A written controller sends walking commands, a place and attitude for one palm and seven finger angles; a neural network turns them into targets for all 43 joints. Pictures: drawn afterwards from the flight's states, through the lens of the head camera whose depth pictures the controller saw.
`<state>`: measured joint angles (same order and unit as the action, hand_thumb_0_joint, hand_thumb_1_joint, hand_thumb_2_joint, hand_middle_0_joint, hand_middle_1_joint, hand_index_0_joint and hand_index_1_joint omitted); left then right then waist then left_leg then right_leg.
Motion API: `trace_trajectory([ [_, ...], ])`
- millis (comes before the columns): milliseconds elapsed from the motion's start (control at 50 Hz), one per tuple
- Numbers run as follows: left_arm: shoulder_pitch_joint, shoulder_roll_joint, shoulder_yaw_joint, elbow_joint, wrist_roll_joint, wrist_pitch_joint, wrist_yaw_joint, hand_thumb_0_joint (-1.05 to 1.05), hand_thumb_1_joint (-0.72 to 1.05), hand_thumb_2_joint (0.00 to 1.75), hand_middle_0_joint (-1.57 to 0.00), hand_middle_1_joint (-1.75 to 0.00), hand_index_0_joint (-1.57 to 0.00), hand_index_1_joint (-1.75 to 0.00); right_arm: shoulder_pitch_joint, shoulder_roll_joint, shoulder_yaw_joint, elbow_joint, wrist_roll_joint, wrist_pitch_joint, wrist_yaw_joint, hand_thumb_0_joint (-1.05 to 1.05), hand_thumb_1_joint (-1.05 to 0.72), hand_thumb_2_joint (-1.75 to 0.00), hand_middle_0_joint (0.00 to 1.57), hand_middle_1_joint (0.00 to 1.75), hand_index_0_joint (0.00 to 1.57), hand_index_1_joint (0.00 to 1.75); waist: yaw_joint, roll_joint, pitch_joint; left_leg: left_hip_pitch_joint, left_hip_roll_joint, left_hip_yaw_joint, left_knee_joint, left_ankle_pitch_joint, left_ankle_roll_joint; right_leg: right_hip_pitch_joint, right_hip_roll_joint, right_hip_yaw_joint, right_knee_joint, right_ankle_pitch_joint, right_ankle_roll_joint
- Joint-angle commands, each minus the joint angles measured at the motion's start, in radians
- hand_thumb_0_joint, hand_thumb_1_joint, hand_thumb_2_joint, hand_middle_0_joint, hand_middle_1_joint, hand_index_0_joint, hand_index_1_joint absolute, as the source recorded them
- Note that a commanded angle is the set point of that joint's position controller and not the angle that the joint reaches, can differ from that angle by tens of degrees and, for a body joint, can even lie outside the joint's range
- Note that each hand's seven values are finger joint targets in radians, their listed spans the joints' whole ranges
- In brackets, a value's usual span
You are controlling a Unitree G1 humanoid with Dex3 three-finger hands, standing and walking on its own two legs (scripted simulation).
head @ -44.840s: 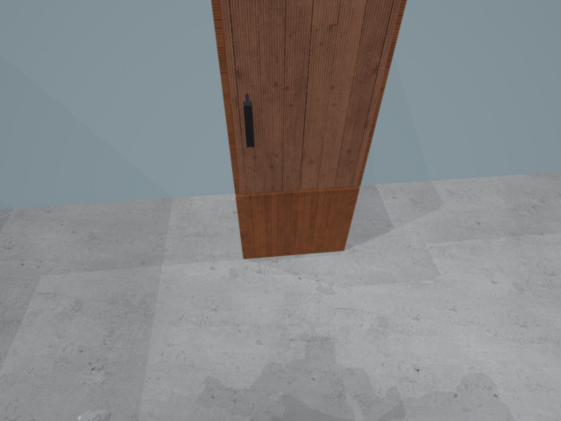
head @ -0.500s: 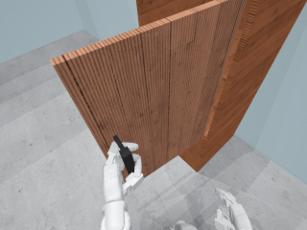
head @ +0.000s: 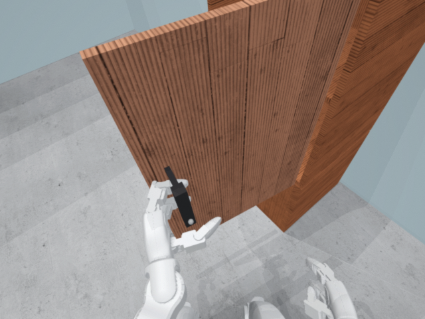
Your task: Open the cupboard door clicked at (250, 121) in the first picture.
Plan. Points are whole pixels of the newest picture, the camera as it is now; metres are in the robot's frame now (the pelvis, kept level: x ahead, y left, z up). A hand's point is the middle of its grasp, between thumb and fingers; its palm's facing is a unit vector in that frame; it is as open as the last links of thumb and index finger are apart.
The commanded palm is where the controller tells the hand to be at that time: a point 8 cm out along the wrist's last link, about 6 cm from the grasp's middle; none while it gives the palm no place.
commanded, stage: open thumb and fingers to let go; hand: left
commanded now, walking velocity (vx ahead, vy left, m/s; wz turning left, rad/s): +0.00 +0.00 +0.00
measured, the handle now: (179, 197) +0.34 +0.07 +0.04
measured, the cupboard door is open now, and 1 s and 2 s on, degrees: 80 82 82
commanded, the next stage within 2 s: slide the hand sideways off the handle in 0.42 s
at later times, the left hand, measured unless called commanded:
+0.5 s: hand (188, 218) +0.29 +0.05 +0.05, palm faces +0.13 -0.99 -0.05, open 15.6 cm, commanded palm +0.24 +0.08 +0.05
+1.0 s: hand (183, 247) +0.24 +0.06 +0.05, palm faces -0.22 -0.98 +0.01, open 16.3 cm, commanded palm +0.21 +0.12 +0.05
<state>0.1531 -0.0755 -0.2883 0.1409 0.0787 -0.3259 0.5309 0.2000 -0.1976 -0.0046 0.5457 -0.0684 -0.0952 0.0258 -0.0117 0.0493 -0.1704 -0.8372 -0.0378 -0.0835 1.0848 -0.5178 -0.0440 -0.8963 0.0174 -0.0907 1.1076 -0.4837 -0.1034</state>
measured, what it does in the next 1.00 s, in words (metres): shifts its weight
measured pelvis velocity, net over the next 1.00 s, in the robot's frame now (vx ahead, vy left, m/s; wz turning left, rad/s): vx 0.00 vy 0.06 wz -0.05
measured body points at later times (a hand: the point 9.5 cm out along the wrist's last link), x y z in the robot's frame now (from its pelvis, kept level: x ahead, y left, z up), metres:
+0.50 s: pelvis +0.00 +0.04 +0.00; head +0.05 +0.02 +0.45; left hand +0.28 +0.11 +0.05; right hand +0.18 -0.17 -0.09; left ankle +0.01 +0.16 -0.66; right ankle +0.03 -0.05 -0.66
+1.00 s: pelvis +0.00 +0.06 -0.01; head +0.05 +0.04 +0.44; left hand +0.24 +0.11 +0.05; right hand +0.17 -0.17 -0.09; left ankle +0.01 +0.16 -0.66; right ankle +0.03 -0.05 -0.66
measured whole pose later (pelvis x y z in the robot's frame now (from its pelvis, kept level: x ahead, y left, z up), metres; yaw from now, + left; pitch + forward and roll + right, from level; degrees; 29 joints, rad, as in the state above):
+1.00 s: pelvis +0.00 +0.06 -0.01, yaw -3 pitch +14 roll +0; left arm 0.28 0.01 -0.38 -0.05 0.07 -0.30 0.16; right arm 0.26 -0.20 0.02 0.40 -0.02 -0.04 0.03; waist -0.02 0.04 -0.15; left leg -0.86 -0.05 -0.01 1.18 -0.57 0.03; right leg -0.92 0.00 -0.02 1.17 -0.50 -0.03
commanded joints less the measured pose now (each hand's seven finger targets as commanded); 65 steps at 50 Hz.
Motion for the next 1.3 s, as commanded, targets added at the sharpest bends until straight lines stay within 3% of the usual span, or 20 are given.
trace_trajectory([
  [0,-0.134,-0.147,-0.042,-0.225,0.016,-0.065,0.007,0.0,-0.5,0.3,-0.3,-1.2,-0.3,-1.2,-0.06,-0.062,-0.02,-0.159,0.011,-0.06,-0.007,0.0,-0.9,-0.9,0.2,0.3,0.2,0.3,-0.026,-0.187,-0.229,-0.022,-0.015,0.047,-0.056,0.102,0.048,0.33,-0.093,0.204,-0.292,0.187,0.106],
  [120,-0.184,-0.188,-0.083,-0.197,0.034,-0.06,0.025,0.0,-0.5,0.3,-0.26,-0.95,-0.26,-0.95,-0.063,-0.064,-0.019,-0.157,0.009,-0.067,-0.005,0.0,-0.9,-0.9,0.2,0.3,0.2,0.3,-0.032,-0.151,-0.214,0.025,-0.011,0.048,-0.068,0.109,0.055,0.251,-0.063,0.138,-0.265,0.122,0.087],
  [260,-0.184,-0.224,-0.102,-0.178,0.039,-0.031,0.044,0.0,-0.5,0.3,-0.2,-0.6,-0.2,-0.6,-0.068,-0.065,-0.019,-0.161,0.009,-0.057,0.003,0.0,-0.9,-0.9,0.2,0.3,0.2,0.3,-0.013,-0.099,-0.249,0.083,-0.001,0.045,-0.098,0.186,0.055,0.237,-0.029,0.062,-0.201,0.199,0.064],
  [320,-0.186,-0.228,-0.098,-0.178,0.031,-0.017,0.049,0.0,-0.5,0.3,-0.18,-0.45,-0.18,-0.45,-0.073,-0.065,-0.016,-0.162,0.01,-0.052,0.008,0.0,-0.9,-0.9,0.2,0.3,0.2,0.3,-0.011,-0.125,-0.242,0.082,-0.001,0.044,-0.105,0.181,0.053,0.239,-0.025,0.054,-0.202,0.19,0.064],
  [380,-0.179,-0.253,-0.115,-0.189,0.033,-0.005,0.054,0.0,-0.5,0.3,-0.15,-0.3,-0.15,-0.3,-0.088,-0.06,-0.012,-0.164,0.013,-0.047,0.015,0.0,-0.9,-0.9,0.2,0.3,0.2,0.3,-0.001,-0.082,-0.233,0.1,0.002,0.042,-0.115,0.194,0.051,0.224,-0.018,0.039,-0.187,0.188,0.057],
  [500,-0.207,-0.282,-0.12,-0.167,0.021,0.026,0.065,0.0,-0.5,0.3,-0.15,-0.3,-0.15,-0.3,-0.11,-0.058,-0.008,-0.156,0.014,-0.039,0.026,0.0,-0.9,-0.9,0.2,0.3,0.2,0.3,0.001,-0.106,-0.221,0.102,0.006,0.036,-0.12,0.195,0.049,0.207,-0.011,0.023,-0.178,0.174,0.055],
  [520,-0.229,-0.126,-0.35,-0.229,0.148,-0.024,-0.158,0.0,-0.5,0.3,-0.15,-0.3,-0.15,-0.3,0.003,-0.107,-0.024,-0.143,0.024,-0.035,0.029,0.0,-0.9,-0.9,0.2,0.3,0.2,0.3,-0.127,-0.153,-0.147,0.111,0.011,0.042,-0.081,0.205,0.078,0.171,-0.029,0.076,-0.181,0.266,0.061],
  [540,-0.275,-0.056,-0.265,-0.303,0.099,-0.074,-0.279,0.0,-0.5,0.3,-0.15,-0.3,-0.15,-0.3,0.005,-0.105,-0.034,-0.172,0.029,-0.033,0.025,0.0,-0.9,-0.9,0.2,0.3,0.2,0.3,-0.086,-0.106,-0.255,0.103,-0.001,0.047,-0.068,0.235,0.082,0.234,-0.039,0.087,-0.158,0.334,0.054],
  [560,-0.228,-0.026,-0.25,-0.315,0.075,-0.101,-0.369,0.0,-0.5,0.3,-0.15,-0.3,-0.15,-0.3,-0.003,-0.101,-0.033,-0.19,0.035,-0.037,0.022,0.0,-0.9,-0.9,0.2,0.3,0.2,0.3,-0.069,-0.086,-0.287,0.113,-0.001,0.048,-0.063,0.246,0.08,0.262,-0.042,0.094,-0.143,0.365,0.054],
  [580,-0.197,-0.028,-0.243,-0.323,0.04,-0.114,-0.433,0.0,-0.5,0.3,-0.15,-0.3,-0.15,-0.3,0.0,-0.096,-0.031,-0.212,0.042,-0.041,0.018,0.0,-0.9,-0.9,0.2,0.3,0.2,0.3,-0.069,-0.103,-0.281,0.106,-0.002,0.043,-0.062,0.236,0.081,0.265,-0.043,0.094,-0.141,0.356,0.058],
  [620,-0.154,-0.054,-0.231,-0.369,-0.026,-0.118,-0.49,0.0,-0.5,0.3,-0.15,-0.3,-0.15,-0.3,-0.012,-0.089,-0.025,-0.256,0.058,-0.05,0.011,0.0,-0.9,-0.9,0.2,0.3,0.2,0.3,-0.06,-0.092,-0.25,0.11,-0.002,0.037,-0.072,0.203,0.08,0.229,-0.035,0.082,-0.141,0.275,0.057],
  [640,-0.141,-0.073,-0.229,-0.372,-0.05,-0.107,-0.491,0.0,-0.5,0.3,-0.15,-0.3,-0.15,-0.3,-0.017,-0.09,-0.018,-0.27,0.064,-0.052,0.009,0.0,-0.9,-0.9,0.2,0.3,0.2,0.3,-0.056,-0.073,-0.212,0.103,-0.003,0.031,-0.082,0.182,0.078,0.204,-0.03,0.074,-0.142,0.227,0.054],
  [680,-0.137,-0.051,-0.172,-0.364,-0.071,-0.091,-0.455,0.0,-0.5,0.3,-0.15,-0.3,-0.15,-0.3,-0.017,-0.096,-0.019,-0.279,0.065,-0.049,0.001,0.0,-0.9,-0.9,0.2,0.3,0.2,0.3,-0.054,-0.124,-0.184,0.075,0.001,0.023,-0.084,0.127,0.074,0.167,-0.028,0.066,-0.149,0.135,0.06],
  [760,-0.06,0.007,-0.11,-0.394,-0.02,-0.07,-0.366,0.0,-0.5,0.3,-0.15,-0.3,-0.15,-0.3,-0.011,-0.098,-0.018,-0.302,0.055,-0.034,-0.001,0.0,-0.9,-0.9,0.2,0.3,0.2,0.3,-0.02,-0.124,-0.219,0.05,-0.005,0.028,-0.077,0.137,0.068,0.178,-0.029,0.066,-0.122,0.13,0.055],
  [820,-0.007,0.014,-0.107,-0.393,0.01,-0.059,-0.343,0.0,-0.5,0.3,-0.15,-0.3,-0.15,-0.3,-0.003,-0.095,-0.018,-0.308,0.055,-0.021,0.0,0.0,-0.9,-0.9,0.2,0.3,0.2,0.3,-0.017,-0.132,-0.216,0.044,-0.004,0.035,-0.075,0.134,0.066,0.18,-0.028,0.07,-0.123,0.133,0.055],
  [840,0.019,0.033,-0.092,-0.391,0.016,-0.054,-0.341,0.0,-0.5,0.3,-0.15,-0.3,-0.15,-0.3,-0.008,-0.099,-0.016,-0.314,0.056,-0.014,-0.001,0.0,-0.9,-0.9,0.2,0.3,0.2,0.3,0.001,-0.122,-0.221,0.042,-0.004,0.035,-0.082,0.147,0.065,0.194,-0.026,0.069,-0.119,0.141,0.05],
  [880,0.027,0.018,-0.104,-0.402,0.003,-0.045,-0.349,0.0,-0.5,0.3,-0.15,-0.3,-0.15,-0.3,-0.006,-0.094,-0.013,-0.319,0.058,-0.007,-0.002,0.0,-0.9,-0.9,0.2,0.3,0.2,0.3,-0.008,-0.117,-0.2,0.043,-0.005,0.039,-0.088,0.128,0.065,0.196,-0.026,0.071,-0.133,0.13,0.054],
  [940,0.095,0.051,-0.071,-0.426,-0.013,-0.038,-0.37,0.0,-0.5,0.3,-0.15,-0.3,-0.15,-0.3,-0.014,-0.1,-0.01,-0.334,0.062,0.0,-0.009,0.0,-0.9,-0.9,0.2,0.3,0.2,0.3,0.008,-0.129,-0.197,0.041,-0.003,0.038,-0.097,0.129,0.065,0.213,-0.021,0.072,-0.137,0.131,0.053],
  [1080,0.154,0.049,-0.09,-0.485,-0.023,-0.062,-0.408,0.0,-0.5,0.3,-0.15,-0.3,-0.15,-0.3,-0.002,-0.098,-0.007,-0.344,0.059,-0.009,-0.012,0.0,-0.9,-0.9,0.2,0.3,0.2,0.3,-0.013,-0.106,-0.146,0.038,0.002,0.032,-0.083,0.12,0.062,0.163,-0.022,0.064,-0.12,0.13,0.059],
  [1280,0.289,0.134,-0.013,-0.555,-0.057,-0.078,-0.471,0.0,-0.5,0.3,-0.15,-0.3,-0.15,-0.3,0.013,-0.103,-0.012,-0.355,0.061,-0.016,-0.023,0.0,-0.9,-0.9,0.2,0.3,0.2,0.3,-0.003,-0.109,-0.181,0.005,-0.005,0.044,-0.042,0.145,0.065,0.185,-0.02,0.083,-0.106,0.179,0.065],
])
